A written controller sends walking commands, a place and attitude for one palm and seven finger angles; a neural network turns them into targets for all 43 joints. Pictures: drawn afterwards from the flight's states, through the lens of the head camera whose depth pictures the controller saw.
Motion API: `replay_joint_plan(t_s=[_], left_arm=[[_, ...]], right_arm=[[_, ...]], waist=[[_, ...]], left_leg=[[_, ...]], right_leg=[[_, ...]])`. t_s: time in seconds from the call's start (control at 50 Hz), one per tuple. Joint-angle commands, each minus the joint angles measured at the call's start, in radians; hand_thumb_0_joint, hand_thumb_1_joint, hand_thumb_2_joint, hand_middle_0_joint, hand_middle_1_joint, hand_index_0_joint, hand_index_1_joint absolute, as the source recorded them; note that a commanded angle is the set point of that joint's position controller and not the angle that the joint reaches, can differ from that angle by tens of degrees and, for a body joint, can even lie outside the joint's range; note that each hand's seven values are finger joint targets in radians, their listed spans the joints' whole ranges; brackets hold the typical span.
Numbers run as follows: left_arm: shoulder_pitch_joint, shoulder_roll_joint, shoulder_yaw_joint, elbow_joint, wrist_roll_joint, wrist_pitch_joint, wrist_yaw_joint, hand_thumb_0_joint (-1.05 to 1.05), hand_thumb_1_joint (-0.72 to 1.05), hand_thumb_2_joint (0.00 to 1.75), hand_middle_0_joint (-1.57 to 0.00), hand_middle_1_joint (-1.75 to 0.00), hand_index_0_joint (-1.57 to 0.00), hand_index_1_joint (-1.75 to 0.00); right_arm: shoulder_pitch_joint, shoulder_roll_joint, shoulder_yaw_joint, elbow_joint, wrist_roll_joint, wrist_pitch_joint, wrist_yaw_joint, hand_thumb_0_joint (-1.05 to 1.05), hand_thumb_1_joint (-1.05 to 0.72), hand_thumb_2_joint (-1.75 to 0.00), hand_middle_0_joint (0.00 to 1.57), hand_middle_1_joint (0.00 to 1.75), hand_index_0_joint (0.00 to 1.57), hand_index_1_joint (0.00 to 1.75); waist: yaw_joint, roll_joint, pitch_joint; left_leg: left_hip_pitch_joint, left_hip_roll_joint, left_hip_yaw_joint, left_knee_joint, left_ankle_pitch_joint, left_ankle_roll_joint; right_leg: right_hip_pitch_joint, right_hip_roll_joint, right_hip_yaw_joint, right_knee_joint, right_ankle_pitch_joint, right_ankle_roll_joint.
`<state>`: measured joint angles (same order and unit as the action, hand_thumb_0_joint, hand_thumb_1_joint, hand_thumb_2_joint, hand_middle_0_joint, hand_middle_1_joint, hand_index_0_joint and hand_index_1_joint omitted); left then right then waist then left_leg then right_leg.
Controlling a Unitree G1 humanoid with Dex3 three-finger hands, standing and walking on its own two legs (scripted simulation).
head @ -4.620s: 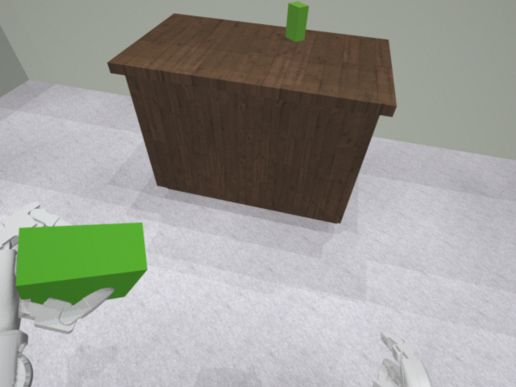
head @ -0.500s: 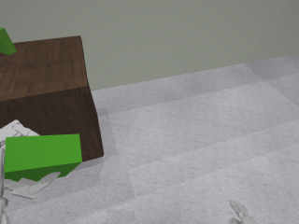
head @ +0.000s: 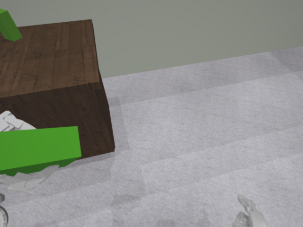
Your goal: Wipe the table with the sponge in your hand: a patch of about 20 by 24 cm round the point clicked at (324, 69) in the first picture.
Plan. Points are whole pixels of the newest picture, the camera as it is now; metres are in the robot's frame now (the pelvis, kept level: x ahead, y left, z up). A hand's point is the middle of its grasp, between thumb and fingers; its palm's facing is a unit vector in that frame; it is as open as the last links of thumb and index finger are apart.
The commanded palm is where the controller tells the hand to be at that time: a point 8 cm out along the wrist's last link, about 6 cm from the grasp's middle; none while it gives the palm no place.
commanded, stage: take the last steps up to it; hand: left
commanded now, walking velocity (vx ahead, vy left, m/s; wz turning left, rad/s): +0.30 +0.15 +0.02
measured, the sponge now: (49, 151) +0.22 +0.22 +0.16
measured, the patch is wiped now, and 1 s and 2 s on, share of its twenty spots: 0.00 0.00 0.00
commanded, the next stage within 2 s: come to a stop and stand still in 1.00 s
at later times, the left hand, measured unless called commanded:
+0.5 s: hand (53, 109) +0.31 +0.24 +0.17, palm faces +0.39 -0.79 -0.48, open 9.4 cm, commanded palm +0.26 +0.29 +0.19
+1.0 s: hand (51, 70) +0.42 +0.28 +0.19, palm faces +0.35 -0.79 -0.50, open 9.4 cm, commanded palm +0.37 +0.34 +0.19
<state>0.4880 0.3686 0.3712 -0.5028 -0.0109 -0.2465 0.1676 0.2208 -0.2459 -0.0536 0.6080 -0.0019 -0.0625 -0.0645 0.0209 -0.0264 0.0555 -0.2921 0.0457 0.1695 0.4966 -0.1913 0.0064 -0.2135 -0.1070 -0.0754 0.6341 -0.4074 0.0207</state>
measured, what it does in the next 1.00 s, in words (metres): walks ahead: right foot, then left foot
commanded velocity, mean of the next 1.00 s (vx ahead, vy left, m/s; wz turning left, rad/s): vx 0.25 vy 0.15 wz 0.01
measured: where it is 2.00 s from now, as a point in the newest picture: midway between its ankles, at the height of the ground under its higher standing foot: outside the picture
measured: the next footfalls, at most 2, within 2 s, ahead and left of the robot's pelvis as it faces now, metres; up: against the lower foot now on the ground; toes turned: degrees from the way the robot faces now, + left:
right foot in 0.30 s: +0.15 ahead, -0.08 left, +0.00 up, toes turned -11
left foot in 0.74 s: +0.25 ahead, +0.19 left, +0.00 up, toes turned +9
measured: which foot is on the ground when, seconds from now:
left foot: down 0.00-0.32, up 0.34-0.72, down 0.74-1.00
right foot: down 0.00-0.00, up 0.02-0.28, down 0.30-0.74, up 0.76-0.98, down 1.00-1.00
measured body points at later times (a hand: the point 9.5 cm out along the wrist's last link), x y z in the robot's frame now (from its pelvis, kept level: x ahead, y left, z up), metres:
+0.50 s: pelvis +0.10 +0.00 +0.01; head +0.14 -0.02 +0.46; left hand +0.29 +0.28 +0.19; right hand +0.26 -0.24 -0.11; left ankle +0.09 +0.16 -0.63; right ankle +0.11 -0.07 -0.73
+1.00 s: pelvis +0.21 +0.06 +0.00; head +0.24 +0.05 +0.44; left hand +0.40 +0.32 +0.21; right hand +0.37 -0.13 -0.11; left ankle +0.22 +0.19 -0.73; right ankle +0.22 -0.01 -0.73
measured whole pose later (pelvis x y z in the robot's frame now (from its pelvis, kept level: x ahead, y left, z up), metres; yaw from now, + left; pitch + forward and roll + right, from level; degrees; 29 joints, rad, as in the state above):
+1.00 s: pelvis +0.21 +0.06 +0.00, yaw +0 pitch +1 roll +2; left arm 0.52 0.41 0.37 -0.58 -0.02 -0.24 0.14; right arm 0.21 -0.11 0.03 0.61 0.00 -0.11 -0.04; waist -0.01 0.00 0.06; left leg -0.30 0.06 0.15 0.60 -0.30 0.00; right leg -0.34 -0.05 -0.16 0.64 -0.35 0.01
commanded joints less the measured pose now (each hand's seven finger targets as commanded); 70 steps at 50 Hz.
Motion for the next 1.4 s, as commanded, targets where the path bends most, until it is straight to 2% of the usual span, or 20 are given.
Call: replay_joint_plan(t_s=[0.0, 0.24, 0.26, 0.3, 0.32, 0.38, 0.48, 0.62, 0.68, 0.74, 0.94, 0.96, 1.0, 1.02, 1.06, 1.12, 1.24, 1.28, 1.34, 1.38], left_arm=[[-0.130, 0.196, 0.101, -0.234, 0.000, -0.074, 0.018, 0.00, 0.10, 1.30, -1.20, -1.60, -1.20, -1.60], [-0.025, 0.154, 0.116, -0.135, -0.020, -0.033, -0.003, 0.00, 0.10, 1.30, -1.20, -1.60, -1.20, -1.60], [-0.036, 0.140, 0.100, -0.100, -0.017, -0.024, -0.007, 0.00, 0.10, 1.30, -1.20, -1.60, -1.20, -1.60], [-0.074, 0.208, 0.143, -0.074, -0.007, -0.024, -0.005, 0.00, 0.10, 1.30, -1.20, -1.60, -1.20, -1.60], [-0.104, 0.193, 0.138, -0.071, -0.029, -0.032, -0.010, 0.00, 0.10, 1.30, -1.20, -1.60, -1.20, -1.60], [-0.102, 0.181, 0.119, -0.148, -0.015, -0.064, -0.020, 0.00, 0.10, 1.30, -1.20, -1.60, -1.20, -1.60], [-0.047, 0.209, 0.137, -0.239, -0.004, -0.087, 0.000, 0.00, 0.10, 1.30, -1.20, -1.60, -1.20, -1.60], [-0.013, 0.179, 0.149, -0.226, -0.011, -0.062, 0.032, 0.00, 0.10, 1.30, -1.20, -1.60, -1.20, -1.60], [-0.069, 0.156, 0.115, -0.198, -0.010, -0.066, 0.028, 0.00, 0.10, 1.30, -1.20, -1.60, -1.20, -1.60], [-0.081, 0.184, 0.122, -0.142, -0.008, -0.084, 0.015, 0.00, 0.10, 1.30, -1.20, -1.60, -1.20, -1.60], [-0.004, 0.188, 0.143, -0.238, -0.023, -0.043, 0.009, 0.00, 0.10, 1.30, -1.20, -1.60, -1.20, -1.60], [-0.006, 0.184, 0.146, -0.199, -0.021, -0.037, 0.007, 0.00, 0.10, 1.30, -1.20, -1.60, -1.20, -1.60], [-0.041, 0.222, 0.177, -0.122, -0.025, -0.027, 0.008, 0.00, 0.10, 1.30, -1.20, -1.60, -1.20, -1.60], [-0.057, 0.194, 0.150, -0.102, -0.040, -0.029, 0.003, 0.00, 0.10, 1.30, -1.20, -1.60, -1.20, -1.60], [-0.069, 0.183, 0.150, -0.090, -0.033, -0.039, -0.004, 0.00, 0.10, 1.30, -1.20, -1.60, -1.20, -1.60], [-0.037, 0.149, 0.102, -0.097, -0.011, -0.059, 0.000, 0.00, 0.10, 1.30, -1.20, -1.60, -1.20, -1.60], [-0.005, 0.183, 0.128, -0.270, -0.010, -0.037, 0.030, 0.00, 0.10, 1.30, -1.20, -1.60, -1.20, -1.60], [-0.016, 0.183, 0.127, -0.306, -0.017, -0.029, 0.035, 0.00, 0.10, 1.30, -1.20, -1.60, -1.20, -1.60], [-0.026, 0.174, 0.121, -0.266, -0.022, -0.038, 0.021, 0.00, 0.10, 1.30, -1.20, -1.60, -1.20, -1.60], [-0.060, 0.199, 0.137, -0.285, -0.017, -0.052, 0.009, 0.00, 0.10, 1.30, -1.20, -1.60, -1.20, -1.60]], right_arm=[[-0.075, -0.071, -0.015, -0.140, 0.001, -0.068, 0.000, 0.00, -0.90, -0.90, 0.20, 0.30, 0.20, 0.30], [-0.083, -0.063, 0.002, -0.104, 0.008, -0.085, -0.005, 0.00, -0.90, -0.90, 0.20, 0.30, 0.20, 0.30], [-0.090, -0.060, 0.004, -0.102, 0.013, -0.075, -0.007, 0.00, -0.90, -0.90, 0.20, 0.30, 0.20, 0.30], [-0.112, -0.042, 0.004, -0.126, 0.011, -0.062, 0.001, 0.00, -0.90, -0.90, 0.20, 0.30, 0.20, 0.30], [-0.097, -0.073, -0.015, -0.111, 0.011, -0.060, 0.015, 0.00, -0.90, -0.90, 0.20, 0.30, 0.20, 0.30], [-0.133, -0.043, 0.013, -0.095, 0.006, -0.037, 0.024, 0.00, -0.90, -0.90, 0.20, 0.30, 0.20, 0.30], [-0.112, -0.056, 0.000, -0.114, -0.004, -0.028, 0.026, 0.00, -0.90, -0.90, 0.20, 0.30, 0.20, 0.30], [-0.074, -0.039, -0.013, -0.161, -0.003, -0.041, 0.013, 0.00, -0.90, -0.90, 0.20, 0.30, 0.20, 0.30], [-0.050, -0.065, -0.027, -0.160, 0.008, -0.041, -0.006, 0.00, -0.90, -0.90, 0.20, 0.30, 0.20, 0.30], [-0.048, -0.083, -0.029, -0.154, 0.009, -0.052, -0.001, 0.00, -0.90, -0.90, 0.20, 0.30, 0.20, 0.30], [-0.076, -0.056, 0.011, -0.116, 0.008, -0.087, 0.004, 0.00, -0.90, -0.90, 0.20, 0.30, 0.20, 0.30], [-0.081, -0.053, 0.010, -0.116, 0.010, -0.076, 0.001, 0.00, -0.90, -0.90, 0.20, 0.30, 0.20, 0.30], [-0.091, -0.032, 0.014, -0.140, 0.012, -0.063, 0.006, 0.00, -0.90, -0.90, 0.20, 0.30, 0.20, 0.30], [-0.083, -0.063, -0.007, -0.120, 0.011, -0.056, 0.020, 0.00, -0.90, -0.90, 0.20, 0.30, 0.20, 0.30], [-0.121, -0.035, 0.024, -0.109, 0.012, -0.037, 0.024, 0.00, -0.90, -0.90, 0.20, 0.30, 0.20, 0.30], [-0.122, -0.029, 0.035, -0.114, 0.004, -0.024, 0.014, 0.00, -0.90, -0.90, 0.20, 0.30, 0.20, 0.30], [-0.121, -0.026, 0.024, -0.183, -0.002, -0.027, -0.013, 0.00, -0.90, -0.90, 0.20, 0.30, 0.20, 0.30], [-0.088, -0.036, 0.011, -0.190, 0.001, -0.016, -0.025, 0.00, -0.90, -0.90, 0.20, 0.30, 0.20, 0.30], [-0.057, -0.083, -0.017, -0.202, 0.011, -0.022, -0.012, 0.00, -0.90, -0.90, 0.20, 0.30, 0.20, 0.30], [-0.064, -0.062, -0.003, -0.179, -0.013, -0.045, 0.005, 0.00, -0.90, -0.90, 0.20, 0.30, 0.20, 0.30]], waist=[[-0.038, 0.337, -0.191], [-0.015, 0.174, -0.155], [-0.010, 0.106, -0.165], [-0.004, -0.298, -0.160], [-0.008, -0.297, -0.150], [-0.015, -0.042, -0.100], [-0.023, -0.043, -0.133], [-0.005, -0.150, -0.162], [-0.036, -0.001, -0.158], [-0.033, 0.303, -0.198], [-0.015, 0.218, -0.183], [-0.013, 0.139, -0.188], [-0.015, -0.270, -0.161], [-0.020, -0.289, -0.139], [-0.020, -0.113, -0.137], [-0.029, -0.140, -0.142], [0.001, -0.127, -0.192], [-0.028, -0.055, -0.225], [-0.009, 0.252, -0.225], [-0.020, 0.364, -0.208]], left_leg=[[0.318, 0.361, -0.527, -0.193, 0.168, 0.262], [0.064, 0.198, -0.126, -0.043, 0.109, 0.114], [-0.007, 0.167, -0.099, 0.079, 0.061, 0.094], [-0.408, -0.027, -0.041, 0.573, -0.328, 0.014], [-0.425, -0.008, -0.179, 0.735, -0.298, -0.006], [-0.443, 0.054, -0.207, 0.823, -0.154, -0.032], [-0.330, 0.079, -0.129, 0.513, -0.051, -0.035], [-0.071, 0.002, 0.021, 0.092, -0.032, -0.016], [0.156, 0.013, 0.004, -0.079, 0.026, 0.008], [0.282, 0.358, -0.511, -0.173, 0.258, 0.233], [0.025, 0.190, -0.155, -0.036, 0.095, 0.106], [-0.021, 0.157, -0.115, 0.054, 0.023, 0.074], [-0.346, -0.034, -0.039, 0.448, -0.320, -0.013], [-0.382, -0.015, -0.152, 0.621, -0.320, -0.029], [-0.422, 0.021, -0.207, 0.701, -0.256, -0.040], [-0.311, 0.018, -0.132, 0.535, -0.191, -0.048], [-0.058, -0.042, -0.027, 0.112, -0.041, -0.040], [0.112, -0.018, -0.053, -0.059, 0.169, -0.039], [0.275, 0.296, -0.336, -0.111, 0.813, 0.101], [0.260, 0.334, -0.386, -0.129, 0.811, 0.148]], right_leg=[[-0.394, 0.038, 0.027, 0.565, -0.226, -0.012], [0.004, 0.076, -0.135, -0.084, 0.103, 0.003], [0.106, 0.046, -0.091, -0.172, 0.159, -0.015], [0.313, -0.329, 0.565, -0.333, 0.275, -0.194], [0.264, -0.375, 0.629, -0.381, 0.212, -0.180], [0.162, -0.302, 0.325, -0.335, 0.323, -0.177], [0.105, -0.241, 0.089, -0.305, 0.534, -0.154], [0.111, -0.209, 0.074, -0.238, 0.431, -0.136], [0.002, -0.121, 0.013, -0.010, 0.344, -0.073], [-0.359, 0.052, -0.004, 0.534, -0.258, -0.006], [0.021, 0.065, -0.096, -0.091, 0.084, 0.001], [0.087, 0.029, -0.047, -0.186, 0.170, -0.018], [0.232, -0.311, 0.526, -0.315, 0.398, -0.174], [0.215, -0.368, 0.565, -0.336, 0.465, -0.197], [0.237, -0.325, 0.396, -0.258, 0.661, -0.200], [0.210, -0.221, 0.108, -0.209, 0.931, -0.134], [0.173, -0.149, 0.037, -0.159, 0.869, -0.116], [0.129, -0.105, 0.015, -0.080, 0.707, -0.068], [-0.145, 0.080, 0.011, 0.190, -0.166, 0.004], [-0.202, 0.075, 0.066, 0.312, -0.170, 0.005]])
